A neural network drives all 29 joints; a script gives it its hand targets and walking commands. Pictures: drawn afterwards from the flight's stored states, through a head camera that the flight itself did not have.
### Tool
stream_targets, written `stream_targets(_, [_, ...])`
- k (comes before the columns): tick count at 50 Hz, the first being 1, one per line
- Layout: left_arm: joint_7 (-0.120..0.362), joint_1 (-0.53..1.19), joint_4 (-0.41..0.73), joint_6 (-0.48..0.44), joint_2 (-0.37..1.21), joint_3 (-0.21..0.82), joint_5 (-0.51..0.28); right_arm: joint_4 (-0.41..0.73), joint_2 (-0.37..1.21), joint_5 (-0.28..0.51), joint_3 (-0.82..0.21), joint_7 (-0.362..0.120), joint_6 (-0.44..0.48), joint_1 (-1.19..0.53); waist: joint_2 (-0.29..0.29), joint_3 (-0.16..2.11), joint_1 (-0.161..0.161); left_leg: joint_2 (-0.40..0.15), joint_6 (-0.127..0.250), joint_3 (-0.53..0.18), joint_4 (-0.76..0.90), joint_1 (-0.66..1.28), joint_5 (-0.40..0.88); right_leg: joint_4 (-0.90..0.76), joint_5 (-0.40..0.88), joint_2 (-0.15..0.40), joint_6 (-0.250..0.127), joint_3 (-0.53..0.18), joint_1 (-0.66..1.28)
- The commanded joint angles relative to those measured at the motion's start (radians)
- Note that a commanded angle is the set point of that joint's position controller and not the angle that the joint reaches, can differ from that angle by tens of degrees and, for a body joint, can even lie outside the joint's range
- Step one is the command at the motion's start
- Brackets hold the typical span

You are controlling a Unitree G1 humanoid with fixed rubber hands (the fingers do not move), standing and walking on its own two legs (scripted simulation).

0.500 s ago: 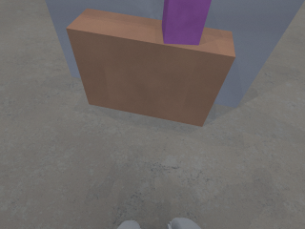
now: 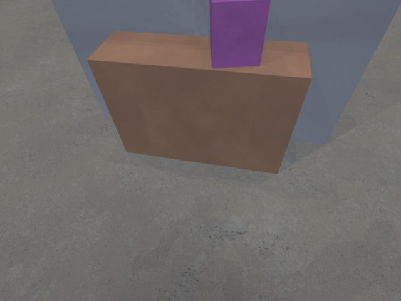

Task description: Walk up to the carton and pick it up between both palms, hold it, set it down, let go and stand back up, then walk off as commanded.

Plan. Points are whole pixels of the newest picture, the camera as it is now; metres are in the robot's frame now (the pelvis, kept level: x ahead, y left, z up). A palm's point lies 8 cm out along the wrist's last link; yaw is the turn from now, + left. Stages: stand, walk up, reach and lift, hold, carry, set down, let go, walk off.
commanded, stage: walk off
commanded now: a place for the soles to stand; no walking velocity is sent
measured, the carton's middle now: (235, 25) +1.11 -0.01 +0.03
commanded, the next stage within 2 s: stand in 0.14 s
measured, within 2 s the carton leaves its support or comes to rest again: neither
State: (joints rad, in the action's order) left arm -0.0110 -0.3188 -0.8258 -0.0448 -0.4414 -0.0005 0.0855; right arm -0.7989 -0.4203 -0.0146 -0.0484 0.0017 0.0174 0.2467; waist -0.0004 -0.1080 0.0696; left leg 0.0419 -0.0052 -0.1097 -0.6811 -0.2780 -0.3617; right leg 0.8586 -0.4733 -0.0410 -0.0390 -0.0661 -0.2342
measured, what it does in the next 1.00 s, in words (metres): steps on the spot: right foot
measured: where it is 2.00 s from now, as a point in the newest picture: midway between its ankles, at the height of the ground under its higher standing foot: outside the picture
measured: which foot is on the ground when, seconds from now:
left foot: down 0.00-1.00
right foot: up 0.00-0.08, down 0.10-1.00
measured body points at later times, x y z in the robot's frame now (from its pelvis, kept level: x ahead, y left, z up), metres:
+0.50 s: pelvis +0.02 +0.00 +0.00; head +0.05 +0.00 +0.45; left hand +0.07 +0.32 -0.10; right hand +0.16 -0.30 -0.11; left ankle +0.01 +0.14 -0.72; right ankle +0.00 -0.12 -0.72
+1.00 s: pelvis -0.01 +0.02 +0.01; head +0.01 +0.03 +0.46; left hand +0.04 +0.34 -0.10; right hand +0.12 -0.29 -0.09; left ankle +0.01 +0.14 -0.72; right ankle +0.00 -0.12 -0.72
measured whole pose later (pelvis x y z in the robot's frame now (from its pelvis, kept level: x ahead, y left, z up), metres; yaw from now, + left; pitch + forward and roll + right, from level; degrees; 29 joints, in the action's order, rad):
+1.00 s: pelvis -0.01 +0.02 +0.01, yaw -1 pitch -3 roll -1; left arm -0.01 -0.29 -0.85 -0.05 -0.42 0.00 0.09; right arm -0.93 -0.42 -0.01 -0.05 0.00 0.02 0.13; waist 0.01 -0.09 0.07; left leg 0.02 -0.01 -0.11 -0.64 -0.26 -0.32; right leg 0.58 -0.31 -0.03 -0.02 -0.06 -0.22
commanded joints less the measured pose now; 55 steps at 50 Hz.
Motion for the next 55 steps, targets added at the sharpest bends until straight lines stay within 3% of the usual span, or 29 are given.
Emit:
stream_targets(1, [-0.009, -0.030, 0.030, -0.023, -0.145, -0.095, -0.086, 0.039, -0.238, 0.023, 0.131, 0.013, 0.026, -0.037, 0.088, 0.000, -0.022, -0.282, 0.265, -0.284, 0.120, 0.054, 0.558, -0.153, -0.030, 0.059, 0.018, 0.014, -0.133])
stream_targets(2, [-0.006, -0.081, 0.005, -0.029, -0.136, -0.097, -0.091, 0.047, -0.212, 0.024, 0.120, 0.011, 0.018, -0.094, 0.093, 0.000, 0.010, -0.197, 0.174, -0.158, 0.064, -0.030, 0.520, -0.345, 0.209, 0.074, 0.013, -0.004, -0.002])
stream_targets(3, [-0.010, -0.112, -0.008, -0.034, -0.169, -0.104, -0.090, 0.062, -0.173, 0.027, 0.112, 0.011, 0.010, -0.129, 0.041, 0.020, 0.013, -0.083, 0.081, -0.058, -0.061, -0.079, 0.468, -0.434, 0.424, 0.135, 0.013, -0.144, 0.071])
stream_targets(4, [-0.016, -0.113, 0.000, -0.043, -0.244, -0.114, -0.082, 0.074, -0.141, 0.037, 0.109, 0.015, 0.009, -0.099, -0.086, 0.052, -0.003, -0.005, 0.014, -0.014, -0.171, -0.144, 0.242, -0.476, 0.581, 0.258, -0.020, -0.373, 0.098])
stream_targets(5, [-0.017, -0.048, 0.003, -0.041, -0.254, -0.108, -0.085, 0.036, -0.139, 0.038, 0.109, 0.018, -0.001, -0.041, -0.071, 0.073, -0.056, 0.025, -0.005, 0.034, -0.142, -0.167, -0.142, -0.468, 0.658, 0.345, -0.070, -0.422, 0.122])
stream_targets(6, [-0.017, -0.015, 0.001, -0.038, -0.262, -0.107, -0.078, 0.013, -0.174, 0.029, 0.122, 0.016, -0.009, -0.045, -0.034, 0.083, -0.061, 0.002, 0.003, -0.006, -0.175, -0.157, -0.195, -0.422, 0.628, 0.340, -0.126, -0.389, 0.112])
stream_targets(7, [-0.021, 0.008, 0.006, -0.039, -0.254, -0.106, -0.072, 0.011, -0.165, 0.029, 0.122, 0.015, -0.007, -0.034, -0.081, 0.073, -0.066, -0.021, 0.011, 0.005, -0.136, -0.167, -0.212, -0.378, 0.662, 0.341, -0.157, -0.355, 0.131])
stream_targets(9, [-0.024, -0.001, -0.006, -0.034, -0.212, -0.092, -0.083, 0.002, -0.157, 0.034, 0.112, 0.013, 0.006, -0.046, -0.095, 0.114, -0.060, -0.034, 0.019, 0.052, -0.017, -0.119, -0.060, -0.311, 0.883, 0.272, -0.121, -0.233, 0.196])
stream_targets(10, [-0.025, -0.001, -0.004, -0.031, -0.209, -0.089, -0.088, 0.004, -0.151, 0.040, 0.107, 0.012, 0.016, -0.040, -0.088, 0.145, -0.059, -0.050, 0.026, 0.048, 0.063, -0.053, 0.136, -0.269, 0.969, 0.236, -0.088, -0.163, 0.196])
stream_targets(11, [-0.026, 0.007, 0.009, -0.025, -0.207, -0.088, -0.093, 0.006, -0.152, 0.044, 0.107, 0.014, 0.019, -0.031, -0.065, 0.187, -0.062, -0.068, 0.037, 0.018, 0.084, 0.031, 0.364, -0.229, 0.958, 0.205, -0.069, -0.124, 0.157])
stream_targets(13, [-0.025, 0.040, 0.020, -0.015, -0.199, -0.089, -0.105, 0.005, -0.173, 0.037, 0.110, 0.020, 0.022, -0.022, -0.020, 0.225, -0.058, -0.089, 0.071, -0.055, 0.058, 0.141, 0.579, -0.196, 0.823, 0.158, -0.037, -0.089, 0.069])
stream_targets(14, [-0.025, 0.050, 0.009, -0.012, -0.197, -0.088, -0.106, -0.002, -0.178, 0.035, 0.106, 0.021, 0.019, -0.047, -0.010, 0.195, -0.052, -0.094, 0.082, -0.077, 0.070, 0.151, 0.580, -0.227, 0.717, 0.149, -0.020, -0.097, 0.026])
stream_targets(15, [-0.025, 0.038, 0.008, -0.009, -0.193, -0.087, -0.109, -0.004, -0.182, 0.032, 0.106, 0.019, 0.016, -0.064, 0.032, 0.187, -0.043, -0.122, 0.119, -0.106, 0.060, 0.157, 0.634, -0.213, 0.655, 0.135, -0.012, -0.099, 0.005])
stream_targets(18, [-0.024, 0.049, -0.002, -0.008, -0.180, -0.086, -0.106, -0.006, -0.178, 0.034, 0.107, 0.019, 0.015, -0.106, 0.031, 0.196, -0.039, -0.123, 0.114, -0.097, 0.069, 0.133, 0.646, -0.237, 0.669, 0.135, -0.005, -0.101, 0.047])
stream_targets(21, [-0.023, 0.063, -0.009, -0.007, -0.192, -0.085, -0.105, -0.014, -0.175, 0.036, 0.104, 0.019, 0.011, -0.122, 0.020, 0.190, -0.038, -0.108, 0.090, -0.086, 0.077, 0.111, 0.557, -0.268, 0.602, 0.142, -0.036, -0.115, 0.054])
stream_targets(24, [-0.021, 0.091, -0.015, -0.010, -0.190, -0.081, -0.104, -0.024, -0.167, 0.039, 0.099, 0.016, 0.009, -0.137, 0.009, 0.158, -0.044, -0.097, 0.075, -0.080, 0.092, 0.085, 0.485, -0.310, 0.565, 0.147, -0.040, -0.135, 0.047])
stream_targets(27, [-0.016, 0.128, -0.017, -0.007, -0.188, -0.080, -0.100, -0.043, -0.174, 0.038, 0.101, 0.011, 0.007, -0.139, 0.018, 0.138, -0.055, -0.088, 0.068, -0.087, 0.135, 0.100, 0.411, -0.353, 0.414, 0.144, -0.042, -0.136, 0.007])
stream_targets(32, [-0.008, 0.163, -0.033, -0.001, -0.172, -0.069, -0.103, -0.061, -0.185, 0.032, 0.097, 0.007, 0.012, -0.170, 0.062, 0.083, -0.054, -0.111, 0.082, -0.147, 0.247, 0.032, 0.189, -0.372, 0.225, 0.111, -0.026, -0.098, -0.005])
stream_targets(36, [-0.002, 0.151, -0.045, 0.000, -0.171, -0.067, -0.102, -0.062, -0.190, 0.032, 0.096, 0.004, 0.016, -0.172, 0.061, 0.099, -0.051, -0.125, 0.086, -0.178, 0.291, 0.002, 0.102, -0.366, 0.155, 0.097, -0.030, -0.091, 0.036])
stream_targets(42, [0.000, 0.164, -0.061, -0.003, -0.165, -0.060, -0.102, -0.079, -0.187, 0.031, 0.094, -0.003, 0.016, -0.172, 0.070, 0.079, -0.059, -0.122, 0.076, -0.182, 0.330, -0.008, 0.068, -0.396, 0.142, 0.095, -0.028, -0.085, 0.051])
stream_targets(50, [-0.004, 0.159, -0.077, -0.012, -0.172, -0.055, -0.101, -0.085, -0.182, 0.030, 0.096, -0.002, 0.016, -0.179, 0.065, 0.135, -0.058, -0.121, 0.069, -0.141, 0.279, 0.053, 0.254, -0.410, 0.252, 0.119, -0.026, -0.089, 0.069])
stream_targets(52, [-0.005, 0.158, -0.073, -0.011, -0.176, -0.057, -0.101, -0.083, -0.180, 0.032, 0.096, 0.000, 0.016, -0.166, 0.042, 0.148, -0.059, -0.114, 0.071, -0.135, 0.273, 0.064, 0.270, -0.402, 0.273, 0.119, -0.030, -0.094, 0.074])
stream_targets(53, [-0.004, 0.163, -0.073, -0.011, -0.172, -0.054, -0.103, -0.084, -0.178, 0.029, 0.095, 0.000, 0.016, -0.175, 0.068, 0.133, -0.057, -0.114, 0.073, -0.139, 0.270, 0.058, 0.277, -0.408, 0.274, 0.124, -0.026, -0.095, 0.059])
stream_targets(55, [-0.005, 0.157, -0.071, -0.011, -0.173, -0.054, -0.101, -0.078, -0.174, 0.032, 0.093, 0.000, 0.015, -0.176, 0.065, 0.140, -0.059, -0.119, 0.070, -0.136, 0.266, 0.062, 0.292, -0.399, 0.296, 0.119, -0.027, -0.092, 0.066])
